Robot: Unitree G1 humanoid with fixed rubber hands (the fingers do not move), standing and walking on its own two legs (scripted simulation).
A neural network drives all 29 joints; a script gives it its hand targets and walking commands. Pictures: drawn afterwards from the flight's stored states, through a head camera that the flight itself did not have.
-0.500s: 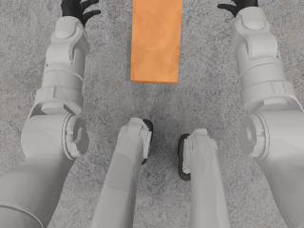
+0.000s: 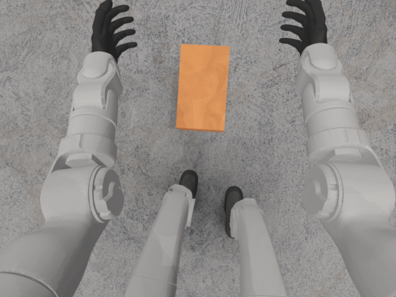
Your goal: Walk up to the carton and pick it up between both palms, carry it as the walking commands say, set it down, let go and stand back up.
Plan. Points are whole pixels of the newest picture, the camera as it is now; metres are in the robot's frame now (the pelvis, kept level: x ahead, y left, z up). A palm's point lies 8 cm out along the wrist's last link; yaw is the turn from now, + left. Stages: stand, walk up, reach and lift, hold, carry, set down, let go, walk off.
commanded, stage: set down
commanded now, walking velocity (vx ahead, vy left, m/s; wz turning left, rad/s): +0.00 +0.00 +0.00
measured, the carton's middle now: (203, 91) +0.54 +0.09 -0.58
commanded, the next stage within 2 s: let go in 0.06 s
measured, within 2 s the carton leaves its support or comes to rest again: neither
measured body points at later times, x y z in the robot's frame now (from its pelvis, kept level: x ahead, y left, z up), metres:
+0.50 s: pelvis +0.05 +0.01 +0.07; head +0.30 +0.01 +0.44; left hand +0.41 +0.26 -0.05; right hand +0.45 -0.14 -0.06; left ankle +0.09 +0.10 -0.62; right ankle +0.05 -0.10 -0.62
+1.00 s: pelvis +0.08 -0.01 +0.11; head +0.14 -0.01 +0.56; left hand +0.25 +0.23 +0.03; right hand +0.28 -0.23 +0.03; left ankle +0.09 +0.10 -0.62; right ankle +0.05 -0.10 -0.62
